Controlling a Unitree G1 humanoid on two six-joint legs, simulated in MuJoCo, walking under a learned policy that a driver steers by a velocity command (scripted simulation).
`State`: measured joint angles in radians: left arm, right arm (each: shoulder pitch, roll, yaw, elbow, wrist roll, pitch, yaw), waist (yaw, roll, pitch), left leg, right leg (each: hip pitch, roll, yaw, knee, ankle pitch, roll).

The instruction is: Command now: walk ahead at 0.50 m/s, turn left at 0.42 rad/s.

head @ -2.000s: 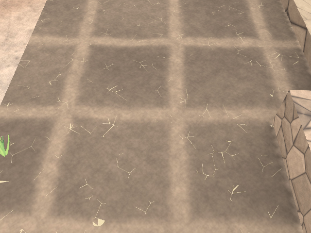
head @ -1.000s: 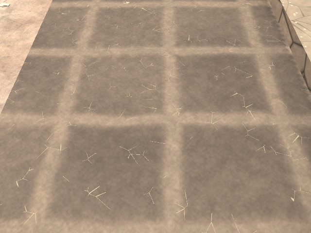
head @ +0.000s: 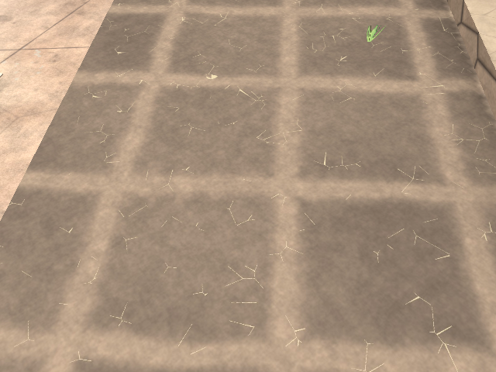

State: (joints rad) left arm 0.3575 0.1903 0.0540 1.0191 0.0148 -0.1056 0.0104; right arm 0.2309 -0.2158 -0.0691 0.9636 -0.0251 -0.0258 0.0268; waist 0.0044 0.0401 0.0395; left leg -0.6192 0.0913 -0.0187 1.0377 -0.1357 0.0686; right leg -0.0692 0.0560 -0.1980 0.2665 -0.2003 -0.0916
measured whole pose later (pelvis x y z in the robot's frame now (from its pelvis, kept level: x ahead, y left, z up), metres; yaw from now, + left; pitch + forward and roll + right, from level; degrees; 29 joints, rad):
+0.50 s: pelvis +0.27 +0.06 +0.00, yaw +6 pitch -1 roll +0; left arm 0.26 0.21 0.06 0.96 0.02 -0.04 -0.02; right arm 0.31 -0.21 -0.06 1.03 -0.02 -0.09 0.00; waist 0.01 -0.03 0.04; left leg -0.10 -0.08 0.15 0.30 -0.20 0.12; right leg -0.54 -0.09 0.03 1.12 -0.24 -0.06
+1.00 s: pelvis +0.54 +0.01 -0.01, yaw -11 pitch +0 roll +0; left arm 0.28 0.26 0.08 0.95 0.00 -0.04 0.00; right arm 0.18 -0.22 -0.04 0.85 -0.04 -0.07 0.00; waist 0.01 0.01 0.05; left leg -0.51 0.10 -0.02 1.19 -0.31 -0.01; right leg -0.22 0.15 -0.04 0.41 -0.19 -0.15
